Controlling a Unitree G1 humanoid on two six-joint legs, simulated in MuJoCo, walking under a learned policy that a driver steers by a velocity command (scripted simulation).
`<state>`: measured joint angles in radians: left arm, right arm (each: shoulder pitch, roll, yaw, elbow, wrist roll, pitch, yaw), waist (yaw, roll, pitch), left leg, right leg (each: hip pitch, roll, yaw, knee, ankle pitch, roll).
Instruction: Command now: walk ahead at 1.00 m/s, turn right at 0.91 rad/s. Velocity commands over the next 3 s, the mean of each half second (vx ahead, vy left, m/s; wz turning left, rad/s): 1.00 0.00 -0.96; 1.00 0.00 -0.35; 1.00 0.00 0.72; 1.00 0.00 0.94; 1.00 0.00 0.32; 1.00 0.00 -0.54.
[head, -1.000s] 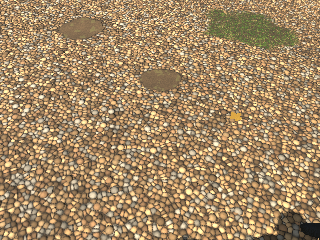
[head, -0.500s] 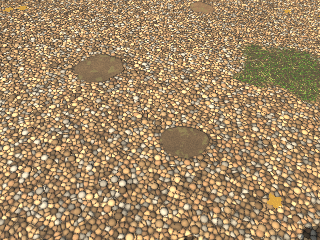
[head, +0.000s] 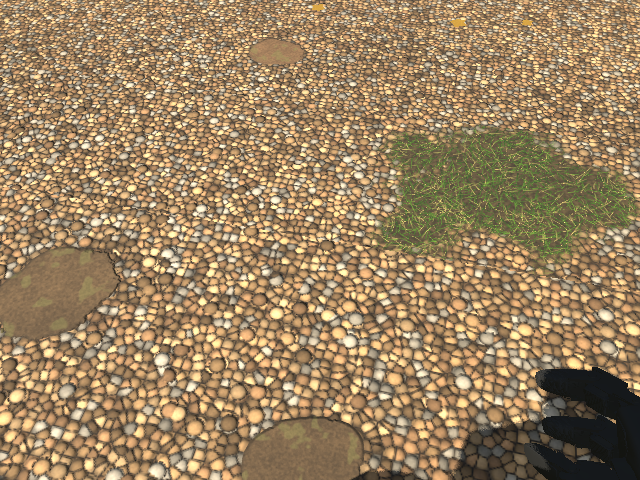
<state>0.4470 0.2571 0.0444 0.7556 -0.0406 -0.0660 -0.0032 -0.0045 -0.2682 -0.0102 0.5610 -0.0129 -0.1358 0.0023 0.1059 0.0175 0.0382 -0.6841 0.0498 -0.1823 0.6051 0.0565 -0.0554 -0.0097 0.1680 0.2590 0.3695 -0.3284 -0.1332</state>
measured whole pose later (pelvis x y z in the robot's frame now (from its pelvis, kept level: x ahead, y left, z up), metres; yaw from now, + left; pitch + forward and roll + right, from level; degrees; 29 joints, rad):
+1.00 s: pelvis +0.83 -0.24 -0.03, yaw -39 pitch +1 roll -1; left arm 0.45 0.26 0.05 0.79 0.01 -0.09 0.02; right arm 0.11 -0.29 -0.04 0.67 0.02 -0.13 0.08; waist 0.07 0.04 0.00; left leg -0.70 0.06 -0.02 0.60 0.41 0.07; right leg 0.13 0.09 0.00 0.42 -0.56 -0.07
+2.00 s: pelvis +1.71 -0.51 -0.21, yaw +15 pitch +0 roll +0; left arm 0.09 0.25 0.04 0.68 -0.03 -0.16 -0.01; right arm 0.43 -0.32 -0.08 0.73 0.02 -0.06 0.05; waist -0.06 -0.01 0.02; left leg -0.44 -0.13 -0.02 0.96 -0.51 0.12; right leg -0.51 0.00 0.12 1.42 -0.48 -0.05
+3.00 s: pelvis +2.58 -0.28 -0.35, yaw +4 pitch +0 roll +4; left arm 0.10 0.34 0.11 0.71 -0.02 -0.04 -0.08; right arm 0.43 -0.29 -0.09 0.91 0.01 -0.13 -0.03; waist -0.08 -0.05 0.02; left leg 0.09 -0.01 0.27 0.48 -0.56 -0.03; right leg -0.75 -0.10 0.03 0.70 0.46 -0.11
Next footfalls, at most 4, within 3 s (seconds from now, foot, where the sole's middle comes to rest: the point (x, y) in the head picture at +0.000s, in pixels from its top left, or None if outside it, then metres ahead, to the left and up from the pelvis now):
0.10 left None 0.33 0.17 -0.78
0.58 right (471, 413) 0.64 -0.20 -0.78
1.14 left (500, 275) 1.14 -0.33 -0.93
1.48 right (609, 196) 1.47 -0.69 -0.93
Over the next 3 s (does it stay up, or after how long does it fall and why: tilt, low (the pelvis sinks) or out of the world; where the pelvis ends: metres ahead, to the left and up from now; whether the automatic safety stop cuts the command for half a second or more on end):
stays up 2.58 -0.28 -0.35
